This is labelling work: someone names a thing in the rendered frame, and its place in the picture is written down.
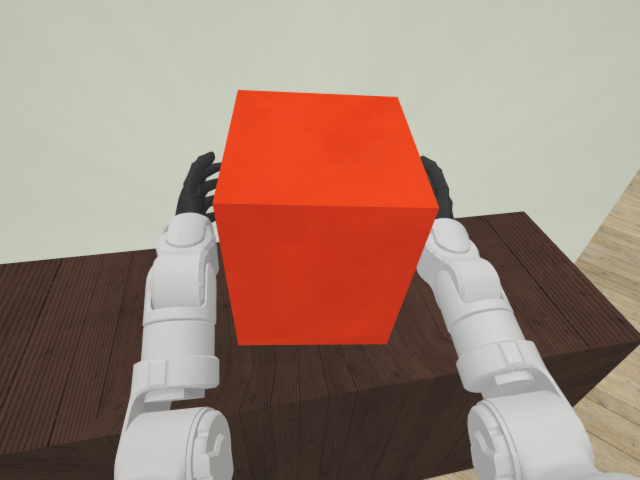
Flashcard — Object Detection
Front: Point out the carton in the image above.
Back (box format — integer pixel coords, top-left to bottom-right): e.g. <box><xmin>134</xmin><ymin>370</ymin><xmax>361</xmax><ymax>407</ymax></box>
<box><xmin>212</xmin><ymin>90</ymin><xmax>439</xmax><ymax>345</ymax></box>

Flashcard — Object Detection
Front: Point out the robot left hand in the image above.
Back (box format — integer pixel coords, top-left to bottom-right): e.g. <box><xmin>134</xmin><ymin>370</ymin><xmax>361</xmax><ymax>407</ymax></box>
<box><xmin>175</xmin><ymin>151</ymin><xmax>222</xmax><ymax>223</ymax></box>

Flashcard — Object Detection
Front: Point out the left robot upper arm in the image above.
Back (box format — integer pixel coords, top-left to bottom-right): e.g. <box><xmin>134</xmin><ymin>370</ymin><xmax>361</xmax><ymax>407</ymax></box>
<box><xmin>116</xmin><ymin>407</ymin><xmax>234</xmax><ymax>480</ymax></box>

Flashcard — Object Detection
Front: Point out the robot right forearm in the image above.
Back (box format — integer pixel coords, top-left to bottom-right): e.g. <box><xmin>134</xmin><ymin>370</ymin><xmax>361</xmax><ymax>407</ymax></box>
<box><xmin>417</xmin><ymin>218</ymin><xmax>594</xmax><ymax>463</ymax></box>

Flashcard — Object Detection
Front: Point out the robot right hand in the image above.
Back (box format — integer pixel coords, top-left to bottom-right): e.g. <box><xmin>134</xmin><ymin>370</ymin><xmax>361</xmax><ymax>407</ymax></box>
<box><xmin>420</xmin><ymin>156</ymin><xmax>454</xmax><ymax>220</ymax></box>

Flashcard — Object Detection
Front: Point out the right robot upper arm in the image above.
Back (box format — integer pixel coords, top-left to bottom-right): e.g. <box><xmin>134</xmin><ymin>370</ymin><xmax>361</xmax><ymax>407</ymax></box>
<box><xmin>467</xmin><ymin>390</ymin><xmax>640</xmax><ymax>480</ymax></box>

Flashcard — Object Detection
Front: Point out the pedestal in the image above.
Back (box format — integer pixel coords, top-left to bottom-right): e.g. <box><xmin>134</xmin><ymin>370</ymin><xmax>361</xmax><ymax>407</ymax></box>
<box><xmin>0</xmin><ymin>211</ymin><xmax>640</xmax><ymax>480</ymax></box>

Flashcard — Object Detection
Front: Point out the robot left forearm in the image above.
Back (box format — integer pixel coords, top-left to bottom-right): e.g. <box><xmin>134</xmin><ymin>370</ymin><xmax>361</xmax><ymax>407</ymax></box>
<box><xmin>114</xmin><ymin>213</ymin><xmax>219</xmax><ymax>480</ymax></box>

